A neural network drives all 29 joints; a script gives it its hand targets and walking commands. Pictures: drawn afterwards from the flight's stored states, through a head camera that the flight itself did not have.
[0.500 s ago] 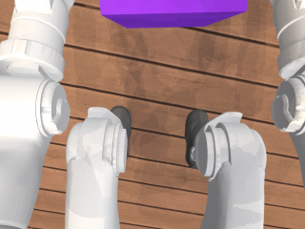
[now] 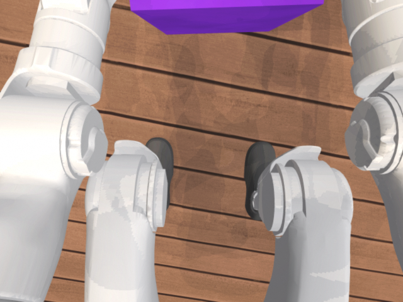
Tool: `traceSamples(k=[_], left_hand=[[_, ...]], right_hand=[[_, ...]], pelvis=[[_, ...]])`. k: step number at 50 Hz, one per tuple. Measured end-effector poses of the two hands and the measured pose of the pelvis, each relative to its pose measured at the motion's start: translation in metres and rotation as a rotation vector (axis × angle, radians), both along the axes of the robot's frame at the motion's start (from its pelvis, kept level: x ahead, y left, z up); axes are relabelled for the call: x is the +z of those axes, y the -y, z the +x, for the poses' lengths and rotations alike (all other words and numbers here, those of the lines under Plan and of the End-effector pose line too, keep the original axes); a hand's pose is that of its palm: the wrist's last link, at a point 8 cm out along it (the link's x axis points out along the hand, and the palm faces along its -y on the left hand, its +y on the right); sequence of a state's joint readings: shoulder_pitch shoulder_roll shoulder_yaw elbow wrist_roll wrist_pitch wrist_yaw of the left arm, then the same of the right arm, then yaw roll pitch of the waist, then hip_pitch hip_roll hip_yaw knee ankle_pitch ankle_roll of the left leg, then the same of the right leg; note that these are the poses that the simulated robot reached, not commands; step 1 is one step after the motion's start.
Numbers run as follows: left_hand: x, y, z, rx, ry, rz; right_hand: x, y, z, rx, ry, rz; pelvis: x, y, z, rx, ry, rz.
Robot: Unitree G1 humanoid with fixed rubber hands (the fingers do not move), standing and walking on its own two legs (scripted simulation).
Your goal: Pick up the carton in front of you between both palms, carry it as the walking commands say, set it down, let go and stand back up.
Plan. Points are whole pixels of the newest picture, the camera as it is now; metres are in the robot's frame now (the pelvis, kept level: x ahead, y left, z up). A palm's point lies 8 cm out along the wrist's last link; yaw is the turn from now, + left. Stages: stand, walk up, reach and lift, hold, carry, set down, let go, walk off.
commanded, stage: reach and lift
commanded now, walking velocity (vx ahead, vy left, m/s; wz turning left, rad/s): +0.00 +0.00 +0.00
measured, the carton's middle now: out of the picture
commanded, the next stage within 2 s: none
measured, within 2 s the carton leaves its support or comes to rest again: leaves its support in 0.32 s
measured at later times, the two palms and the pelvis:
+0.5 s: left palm out of the picture +0.56 +0.15 -0.08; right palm out of the picture +0.56 -0.15 -0.08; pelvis +0.01 +0.00 +0.02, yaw +0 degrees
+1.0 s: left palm out of the picture +0.51 +0.15 +0.08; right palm out of the picture +0.51 -0.15 +0.08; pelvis +0.00 +0.00 +0.13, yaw -1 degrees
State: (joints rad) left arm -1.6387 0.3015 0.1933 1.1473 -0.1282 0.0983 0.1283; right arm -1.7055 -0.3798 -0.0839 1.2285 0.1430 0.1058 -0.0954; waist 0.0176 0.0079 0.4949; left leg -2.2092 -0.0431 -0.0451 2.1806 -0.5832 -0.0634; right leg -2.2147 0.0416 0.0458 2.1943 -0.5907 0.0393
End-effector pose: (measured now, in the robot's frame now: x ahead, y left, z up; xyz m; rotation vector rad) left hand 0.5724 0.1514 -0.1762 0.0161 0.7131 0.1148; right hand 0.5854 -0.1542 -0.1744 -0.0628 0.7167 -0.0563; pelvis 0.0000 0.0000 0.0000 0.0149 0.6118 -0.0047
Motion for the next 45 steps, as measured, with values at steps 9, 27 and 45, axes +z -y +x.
traceSamples(k=[9,27,45], left_hand=[[-0.003,-0.002,0.000,-0.011,-0.001,-0.045],[0.119,0.004,-0.024,0.054,0.045,-0.024],[0.230,0.003,-0.060,0.041,0.034,-0.018]], right_hand=[[-0.003,0.000,-0.001,0.013,-0.007,0.049],[0.117,-0.003,-0.032,-0.068,0.043,0.046],[0.229,-0.004,-0.070,-0.075,0.033,0.037]], pelvis=[[-0.010,0.001,0.007,0.000,0.012,0.002],[0.030,-0.002,0.009,-0.004,-0.113,-0.003],[0.113,-0.004,-0.008,-0.003,-0.159,-0.009]])
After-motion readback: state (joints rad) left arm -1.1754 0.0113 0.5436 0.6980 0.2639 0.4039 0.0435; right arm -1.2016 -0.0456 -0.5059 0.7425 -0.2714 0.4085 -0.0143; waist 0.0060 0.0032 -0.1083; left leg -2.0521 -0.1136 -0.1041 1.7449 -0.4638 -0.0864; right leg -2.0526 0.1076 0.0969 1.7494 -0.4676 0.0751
